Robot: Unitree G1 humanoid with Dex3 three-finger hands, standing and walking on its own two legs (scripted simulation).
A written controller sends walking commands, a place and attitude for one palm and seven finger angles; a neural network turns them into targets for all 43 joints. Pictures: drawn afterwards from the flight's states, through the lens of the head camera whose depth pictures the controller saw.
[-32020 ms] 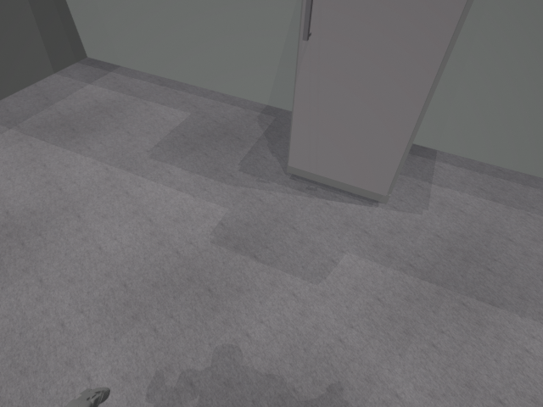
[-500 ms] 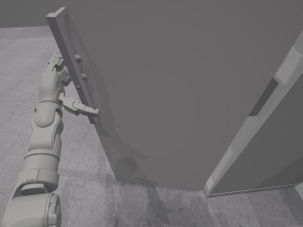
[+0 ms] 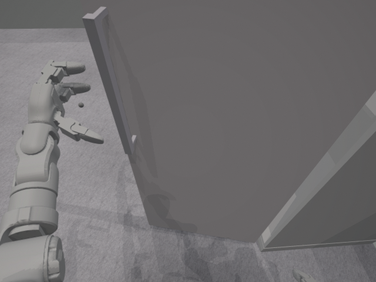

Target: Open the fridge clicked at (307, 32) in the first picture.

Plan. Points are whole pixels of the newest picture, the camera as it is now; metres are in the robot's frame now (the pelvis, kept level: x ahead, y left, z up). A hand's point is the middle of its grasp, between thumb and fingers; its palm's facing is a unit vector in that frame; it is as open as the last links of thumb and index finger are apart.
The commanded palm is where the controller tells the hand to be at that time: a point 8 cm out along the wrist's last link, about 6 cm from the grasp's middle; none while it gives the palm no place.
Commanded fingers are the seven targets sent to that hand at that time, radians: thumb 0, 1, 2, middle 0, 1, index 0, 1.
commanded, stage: slip the hand off the handle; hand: left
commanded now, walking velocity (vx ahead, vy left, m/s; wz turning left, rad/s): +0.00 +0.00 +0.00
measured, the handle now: (118, 96) +0.45 +0.17 +0.17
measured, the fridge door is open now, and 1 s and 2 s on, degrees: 77 77 77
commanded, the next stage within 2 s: draw the hand back to the body in 0.86 s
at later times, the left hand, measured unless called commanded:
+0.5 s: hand (58, 129) +0.35 +0.26 +0.16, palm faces +0.20 -0.97 -0.12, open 14.7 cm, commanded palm +0.31 +0.30 +0.17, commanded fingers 0.00 -0.55 0.20 -0.25 -1.15 -0.25 -1.15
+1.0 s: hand (44, 155) +0.28 +0.25 +0.17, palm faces +0.20 -0.97 -0.15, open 14.7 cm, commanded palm +0.25 +0.30 +0.17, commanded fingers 0.00 -0.55 0.20 -0.25 -1.15 -0.25 -1.15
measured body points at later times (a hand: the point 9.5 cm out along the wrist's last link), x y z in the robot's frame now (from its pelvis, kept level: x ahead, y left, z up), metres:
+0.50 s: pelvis -0.01 +0.00 +0.00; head +0.00 +0.00 +0.45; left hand +0.33 +0.31 +0.17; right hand +0.10 -0.26 -0.10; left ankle +0.00 +0.13 -0.73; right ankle -0.01 -0.14 -0.73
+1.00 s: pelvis -0.02 -0.02 +0.00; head -0.03 -0.03 +0.45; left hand +0.26 +0.30 +0.18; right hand +0.16 -0.25 -0.09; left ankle +0.00 +0.13 -0.73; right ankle -0.01 -0.14 -0.73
